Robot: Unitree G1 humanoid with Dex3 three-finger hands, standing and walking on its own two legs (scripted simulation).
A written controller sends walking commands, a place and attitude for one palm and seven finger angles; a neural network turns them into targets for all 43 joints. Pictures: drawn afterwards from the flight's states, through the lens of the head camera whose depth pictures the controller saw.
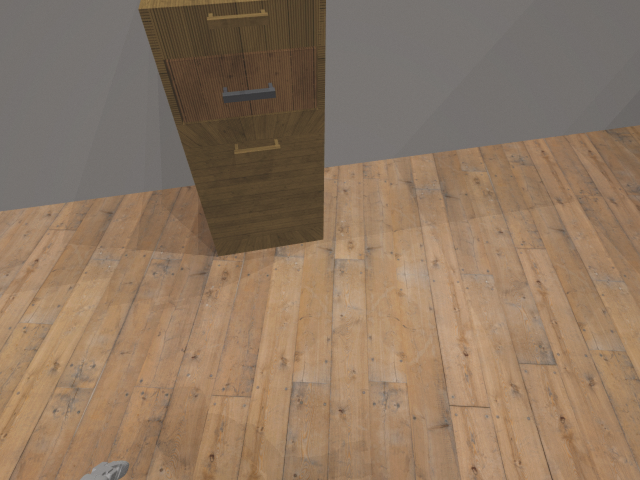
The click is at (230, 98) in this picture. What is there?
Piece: drawer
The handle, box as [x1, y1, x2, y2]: [222, 83, 275, 102]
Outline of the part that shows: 275,93 271,83 268,83 268,88 228,92 226,90 226,87 223,87 224,92 222,94 224,102 275,97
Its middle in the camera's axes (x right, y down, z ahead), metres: -0.20 -0.40 +1.05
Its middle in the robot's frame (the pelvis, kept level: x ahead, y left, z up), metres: +1.04 +0.25 -0.06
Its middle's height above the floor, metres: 0.71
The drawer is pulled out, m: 0.00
